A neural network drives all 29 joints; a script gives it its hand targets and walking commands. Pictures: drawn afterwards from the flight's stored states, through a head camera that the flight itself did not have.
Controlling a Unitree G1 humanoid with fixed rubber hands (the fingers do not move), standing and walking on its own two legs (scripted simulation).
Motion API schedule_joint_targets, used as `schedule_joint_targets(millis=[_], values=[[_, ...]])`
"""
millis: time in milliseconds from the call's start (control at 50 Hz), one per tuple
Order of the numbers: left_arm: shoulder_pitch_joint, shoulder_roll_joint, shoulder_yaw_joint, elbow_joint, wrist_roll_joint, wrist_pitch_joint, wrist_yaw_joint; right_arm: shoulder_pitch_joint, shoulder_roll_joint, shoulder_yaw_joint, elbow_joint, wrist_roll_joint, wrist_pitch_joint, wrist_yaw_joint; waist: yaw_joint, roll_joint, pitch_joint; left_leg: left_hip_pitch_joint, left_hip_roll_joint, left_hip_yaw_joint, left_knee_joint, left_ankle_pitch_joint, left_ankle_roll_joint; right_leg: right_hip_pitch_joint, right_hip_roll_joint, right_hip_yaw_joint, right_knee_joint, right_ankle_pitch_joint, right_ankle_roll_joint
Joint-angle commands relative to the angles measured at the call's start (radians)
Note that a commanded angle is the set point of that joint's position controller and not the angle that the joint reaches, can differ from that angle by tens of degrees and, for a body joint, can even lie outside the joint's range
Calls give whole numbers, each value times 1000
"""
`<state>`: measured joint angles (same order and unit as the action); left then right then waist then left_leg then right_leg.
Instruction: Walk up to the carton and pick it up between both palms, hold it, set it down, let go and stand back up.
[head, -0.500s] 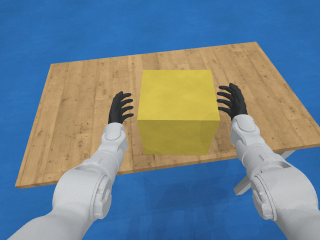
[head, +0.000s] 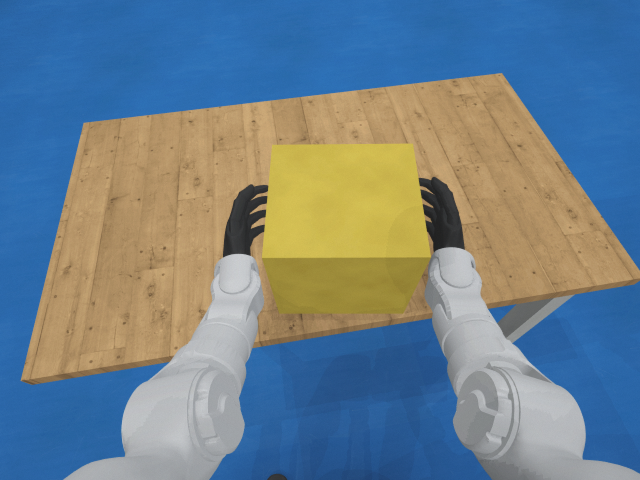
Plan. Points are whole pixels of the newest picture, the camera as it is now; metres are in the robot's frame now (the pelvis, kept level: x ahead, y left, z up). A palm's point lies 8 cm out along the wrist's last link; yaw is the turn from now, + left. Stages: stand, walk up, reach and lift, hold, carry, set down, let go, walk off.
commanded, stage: reach and lift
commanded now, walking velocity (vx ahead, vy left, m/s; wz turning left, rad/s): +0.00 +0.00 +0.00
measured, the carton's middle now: (341, 234) +0.43 +0.00 +0.02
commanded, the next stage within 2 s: none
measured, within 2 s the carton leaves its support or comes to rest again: leaves its support in 1.56 s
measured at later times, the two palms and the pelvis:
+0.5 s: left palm (238, 257) +0.40 +0.13 +0.02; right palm (445, 247) +0.41 -0.14 +0.03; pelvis +0.02 -0.01 +0.01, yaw +0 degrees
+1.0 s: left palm (238, 256) +0.40 +0.13 +0.02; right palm (445, 247) +0.41 -0.14 +0.03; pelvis +0.02 -0.01 +0.02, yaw +0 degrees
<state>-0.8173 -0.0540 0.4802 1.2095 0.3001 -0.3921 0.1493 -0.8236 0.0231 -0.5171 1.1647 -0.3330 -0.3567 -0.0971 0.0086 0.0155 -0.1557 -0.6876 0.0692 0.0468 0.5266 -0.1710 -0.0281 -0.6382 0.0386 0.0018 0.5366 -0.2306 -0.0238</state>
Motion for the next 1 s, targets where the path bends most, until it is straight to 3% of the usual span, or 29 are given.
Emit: schedule_joint_targets(millis=[0,20,40,60,80,180,300,360,400,480,520,620,700,820,900,940,980], values=[[-400,-474,-167,-52,164,-26,-120,-433,512,111,-100,-250,-86,189,-6,-28,-542,527,-36,58,-20,307,-5,274,8,-85,-89,419,42],[-371,-473,-147,-50,177,-25,-121,-400,517,117,-71,-260,-89,183,-10,-61,-519,525,-36,64,-39,300,-6,317,6,-83,-92,443,48],[-362,-472,-140,-62,186,-22,-119,-409,507,113,-90,-262,-101,182,-1,-47,-533,519,-33,64,-51,306,-6,338,1,-81,-92,461,46],[-365,-469,-143,-89,188,-29,-115,-422,497,118,-100,-273,-112,178,-2,-69,-534,520,-27,68,-55,348,-7,351,5,-88,-84,504,53],[-360,-463,-135,-105,198,-34,-112,-412,515,136,-102,-264,-119,176,18,-67,-525,507,-26,69,-53,359,2,364,0,-74,-82,531,54],[-333,-498,-143,-131,201,-34,-112,-396,549,170,-98,-264,-137,166,29,-67,-528,468,-26,83,-70,367,8,434,-13,-68,-84,598,56],[-328,-520,-169,-174,201,-22,-115,-342,554,138,-32,-272,-130,157,6,-43,-501,513,-20,93,-105,330,-1,396,-11,-72,-122,507,44],[-327,-519,-176,-183,201,-7,-109,-369,554,125,-74,-271,-129,153,20,-30,-510,486,-26,97,-106,329,-4,408,-19,-76,-124,519,44],[-311,-527,-170,-194,205,5,-116,-364,551,136,-75,-260,-130,155,11,-44,-500,493,-30,100,-116,330,-1,437,-21,-72,-133,542,46],[-340,-525,-164,-223,216,8,-110,-371,547,109,-86,-275,-126,155,21,-27,-502,494,-26,99,-138,301,2,441,-18,-78,-146,486,44],[-336,-527,-179,-240,207,3,-109,-385,563,135,-122,-266,-130,150,15,-63,-535,465,-31,104,-135,311,9,470,-17,-76,-131,531,51],[-318,-528,-182,-238,215,10,-106,-363,559,134,-102,-262,-137,146,20,-29,-539,481,-32,98,-135,334,3,464,-18,-79,-138,560,49],[-314,-557,-197,-242,212,17,-106,-367,564,131,-83,-259,-144,142,-5,-34,-506,493,-26,94,-136,364,-5,470,-18,-89,-133,592,48],[-326,-553,-192,-236,214,13,-103,-376,583,150,-80,-252,-146,147,21,-41,-519,461,-27,96,-154,314,9,480,-22,-78,-141,562,50],[-310,-560,-209,-226,206,17,-98,-367,573,151,-74,-259,-141,148,15,-32,-519,442,-30,94,-149,303,12,480,-19,-78,-142,541,46],[-331,-571,-217,-245,209,18,-94,-352,576,148,-58,-255,-135,146,7,-5,-524,477,-24,94,-148,339,-5,453,-15,-88,-144,552,41],[-335,-566,-215,-234,207,19,-98,-371,582,158,-64,-249,-141,145,10,-27,-529,491,-27,90,-143,336,7,434,-18,-84,-151,551,50]])
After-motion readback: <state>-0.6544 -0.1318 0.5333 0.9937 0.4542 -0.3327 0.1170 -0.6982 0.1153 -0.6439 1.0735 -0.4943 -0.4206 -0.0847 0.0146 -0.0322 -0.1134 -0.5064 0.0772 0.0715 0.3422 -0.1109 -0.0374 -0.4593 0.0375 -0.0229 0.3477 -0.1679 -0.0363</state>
